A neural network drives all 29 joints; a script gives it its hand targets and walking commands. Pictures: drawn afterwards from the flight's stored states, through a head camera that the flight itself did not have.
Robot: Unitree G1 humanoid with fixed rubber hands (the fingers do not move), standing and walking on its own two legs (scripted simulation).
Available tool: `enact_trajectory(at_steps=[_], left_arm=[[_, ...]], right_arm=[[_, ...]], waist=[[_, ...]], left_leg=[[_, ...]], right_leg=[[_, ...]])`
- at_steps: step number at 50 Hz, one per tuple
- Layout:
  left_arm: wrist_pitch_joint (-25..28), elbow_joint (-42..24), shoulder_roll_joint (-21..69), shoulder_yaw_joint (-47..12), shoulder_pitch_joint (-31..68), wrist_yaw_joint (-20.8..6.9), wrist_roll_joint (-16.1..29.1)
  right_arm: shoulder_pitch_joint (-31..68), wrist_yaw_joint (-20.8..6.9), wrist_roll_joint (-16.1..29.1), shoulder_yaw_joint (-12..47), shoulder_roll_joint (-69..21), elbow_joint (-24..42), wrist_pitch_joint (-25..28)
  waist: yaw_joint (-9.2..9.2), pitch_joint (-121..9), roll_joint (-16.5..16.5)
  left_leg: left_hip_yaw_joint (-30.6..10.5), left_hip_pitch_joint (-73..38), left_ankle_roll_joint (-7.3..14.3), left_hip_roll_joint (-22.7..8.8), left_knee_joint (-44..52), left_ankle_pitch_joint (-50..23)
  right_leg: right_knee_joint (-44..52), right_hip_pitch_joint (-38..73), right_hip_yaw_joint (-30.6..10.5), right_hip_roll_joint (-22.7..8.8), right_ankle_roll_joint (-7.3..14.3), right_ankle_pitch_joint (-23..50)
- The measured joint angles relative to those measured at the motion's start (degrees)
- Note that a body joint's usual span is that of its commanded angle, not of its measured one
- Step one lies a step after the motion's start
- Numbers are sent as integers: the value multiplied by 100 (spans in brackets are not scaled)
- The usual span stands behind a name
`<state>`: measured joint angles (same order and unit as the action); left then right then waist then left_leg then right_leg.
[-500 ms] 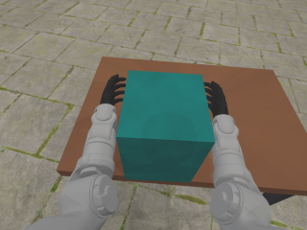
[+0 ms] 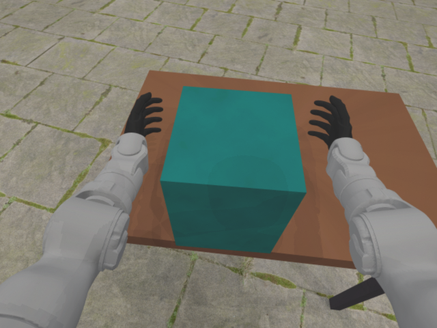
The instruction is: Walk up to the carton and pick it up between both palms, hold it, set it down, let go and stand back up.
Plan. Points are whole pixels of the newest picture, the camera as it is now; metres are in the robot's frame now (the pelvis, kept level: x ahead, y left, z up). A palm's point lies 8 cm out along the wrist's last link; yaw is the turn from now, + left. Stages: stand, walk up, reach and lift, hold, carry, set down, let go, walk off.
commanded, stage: set down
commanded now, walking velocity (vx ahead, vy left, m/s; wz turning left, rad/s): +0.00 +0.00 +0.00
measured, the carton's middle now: (229, 175) +0.40 +0.00 +0.04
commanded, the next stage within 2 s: none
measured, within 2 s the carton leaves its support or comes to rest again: neither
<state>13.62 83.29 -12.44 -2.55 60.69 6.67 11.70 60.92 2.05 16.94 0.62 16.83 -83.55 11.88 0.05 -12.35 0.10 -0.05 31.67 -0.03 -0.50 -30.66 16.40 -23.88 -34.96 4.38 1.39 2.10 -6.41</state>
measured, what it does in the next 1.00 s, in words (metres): stands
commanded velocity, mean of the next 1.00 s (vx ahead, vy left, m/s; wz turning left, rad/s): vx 0.00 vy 0.00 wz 0.00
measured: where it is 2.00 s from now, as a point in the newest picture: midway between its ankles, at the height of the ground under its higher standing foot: outside the picture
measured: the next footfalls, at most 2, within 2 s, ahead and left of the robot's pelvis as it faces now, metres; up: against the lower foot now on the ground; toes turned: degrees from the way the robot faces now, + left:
none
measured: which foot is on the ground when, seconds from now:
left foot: down 0.00-1.00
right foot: down 0.00-1.00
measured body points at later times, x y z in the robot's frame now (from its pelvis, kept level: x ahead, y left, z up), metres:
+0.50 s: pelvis -0.01 -0.03 +0.01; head +0.03 -0.02 +0.45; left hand +0.47 +0.17 +0.19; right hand +0.47 -0.21 +0.19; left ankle -0.03 +0.11 -0.73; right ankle +0.04 -0.10 -0.73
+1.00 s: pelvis -0.01 -0.02 +0.01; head +0.00 -0.02 +0.46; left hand +0.46 +0.18 +0.22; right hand +0.45 -0.22 +0.22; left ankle -0.03 +0.11 -0.73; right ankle +0.04 -0.10 -0.73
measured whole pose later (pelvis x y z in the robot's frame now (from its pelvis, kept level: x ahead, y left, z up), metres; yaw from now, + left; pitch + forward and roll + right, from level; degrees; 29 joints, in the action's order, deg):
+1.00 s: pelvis -0.01 -0.02 +0.01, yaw +1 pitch +6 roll +0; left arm -15.0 63.2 -21.9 1.4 64.7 1.1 11.9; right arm 65.1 8.1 23.7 4.2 17.8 -62.8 -15.5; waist 3.0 -5.4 -0.9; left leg -0.7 13.5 -1.3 -0.9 -19.3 11.3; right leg -15.9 -18.1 4.8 2.1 3.6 -3.6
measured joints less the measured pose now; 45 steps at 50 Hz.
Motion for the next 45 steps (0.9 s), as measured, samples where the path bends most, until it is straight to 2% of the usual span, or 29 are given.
enact_trajectory(at_steps=[3, 6, 16, 26, 37, 45], left_arm=[[-43, -44, -143, -286, 131, -51, 376], [-143, -85, -196, -355, 316, -130, 519], [-711, -242, -364, 17, 714, -274, 357], [-1409, -422, -737, -32, 931, -316, 506], [-2351, -940, -1005, -88, 1152, -363, 603], [-2797, -1433, -1060, 139, 1032, -471, 321]], right_arm=[[69, -120, 235, 163, 164, 176, -167], [153, -168, 356, 289, 213, 363, -342], [337, 123, 324, 336, 9, 1053, -991], [721, 404, 250, 201, -88, 1216, -1736], [1016, 515, 379, 71, 26, 1456, -2527], [962, 568, 589, 250, 132, 1694, -2797]], waist=[[44, -88, 6], [85, -133, 5], [130, 4, -105], [214, 70, -110], [321, 175, -126], [330, 447, -106]], left_leg=[[-37, 208, -15, 17, -68, -29], [-39, 318, -19, 30, -63, -78], [74, -70, -62, 61, 462, -378], [-9, -523, -125, 23, 747, -486], [-87, -905, -152, -11, 887, -507], [-79, -1404, -136, -29, 1050, -519]], right_leg=[[-127, -223, 39, -24, 28, -20], [-195, -366, 44, -39, 47, -12], [-26, -175, -72, -55, 107, 130], [248, 300, 8, -14, 165, 201], [491, 754, 81, 22, 179, 249], [694, 1269, 67, 49, 159, 285]])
